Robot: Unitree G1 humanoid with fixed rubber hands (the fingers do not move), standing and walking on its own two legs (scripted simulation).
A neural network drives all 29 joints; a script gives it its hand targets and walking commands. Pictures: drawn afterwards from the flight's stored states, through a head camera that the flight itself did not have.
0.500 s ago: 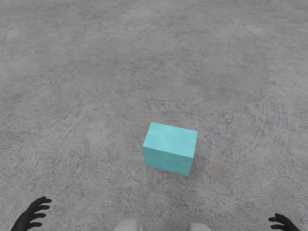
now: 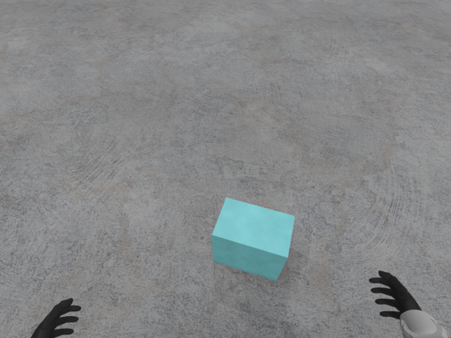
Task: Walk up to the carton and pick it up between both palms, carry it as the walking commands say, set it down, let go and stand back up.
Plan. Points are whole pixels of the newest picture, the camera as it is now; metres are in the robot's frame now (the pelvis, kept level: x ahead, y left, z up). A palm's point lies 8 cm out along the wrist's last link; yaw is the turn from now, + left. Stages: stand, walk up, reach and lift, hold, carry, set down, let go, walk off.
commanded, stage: walk up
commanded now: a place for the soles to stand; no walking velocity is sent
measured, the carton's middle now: (251, 239) +0.59 -0.11 -0.64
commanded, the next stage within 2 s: none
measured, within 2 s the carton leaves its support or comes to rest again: neither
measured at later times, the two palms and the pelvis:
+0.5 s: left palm out of the picture +0.13 +0.30 -0.08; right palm out of the picture +0.05 -0.37 -0.09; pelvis +0.02 -0.03 +0.00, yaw -7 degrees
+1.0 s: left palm (89, 251) +0.29 +0.31 -0.09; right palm (402, 264) +0.27 -0.35 -0.07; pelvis +0.16 -0.01 -0.02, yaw -14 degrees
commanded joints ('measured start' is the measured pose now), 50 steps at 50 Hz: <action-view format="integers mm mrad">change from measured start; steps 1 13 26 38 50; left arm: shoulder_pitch -34 -108 358 337 295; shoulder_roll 167 141 273 203 170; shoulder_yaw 44 47 144 124 76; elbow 19 158 -78 -259 -251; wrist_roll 3 12 64 52 13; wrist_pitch -9 -5 -14 -27 30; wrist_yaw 2 9 20 29 58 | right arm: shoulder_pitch -29 -32 -13 138 94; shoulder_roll -178 -148 -46 -106 -186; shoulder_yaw -42 -47 -90 -108 -111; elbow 20 156 -241 -322 -303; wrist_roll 0 -6 -79 -70 -32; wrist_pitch -12 -19 4 22 41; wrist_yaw -5 -12 36 42 -11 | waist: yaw -15 -21 107 31 -39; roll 30 9 -138 -141 166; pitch -116 -91 57 62 -15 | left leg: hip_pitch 114 113 -581 -183 -44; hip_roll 119 108 2 32 261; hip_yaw -92 -85 -65 32 -144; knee -102 -202 550 226 -91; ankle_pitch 330 207 -396 33 157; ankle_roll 64 52 44 -1 250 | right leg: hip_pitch -1 25 109 -89 -229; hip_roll -92 -94 -314 -123 10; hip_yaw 56 51 717 151 120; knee -100 -187 -363 -100 486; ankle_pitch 247 146 -616 448 -348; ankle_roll -64 -65 -301 -218 -60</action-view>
